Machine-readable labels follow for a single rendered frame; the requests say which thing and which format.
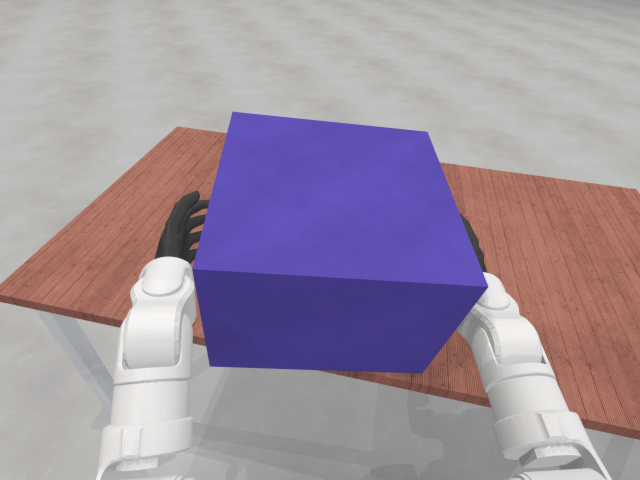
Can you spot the left robot forearm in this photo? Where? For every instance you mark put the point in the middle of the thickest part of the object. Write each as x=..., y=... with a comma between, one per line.
x=150, y=420

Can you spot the right robot forearm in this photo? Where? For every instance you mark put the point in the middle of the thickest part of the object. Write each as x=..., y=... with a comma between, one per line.
x=533, y=423

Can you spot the robot right hand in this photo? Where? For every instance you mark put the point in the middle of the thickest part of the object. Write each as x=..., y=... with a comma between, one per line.
x=475, y=243

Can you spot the carton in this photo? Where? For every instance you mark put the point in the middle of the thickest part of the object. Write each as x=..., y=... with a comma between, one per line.
x=331, y=246

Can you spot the table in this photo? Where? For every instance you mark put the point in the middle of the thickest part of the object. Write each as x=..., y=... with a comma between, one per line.
x=568, y=253

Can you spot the robot left hand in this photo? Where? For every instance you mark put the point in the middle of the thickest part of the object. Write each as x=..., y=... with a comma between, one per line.
x=175, y=240

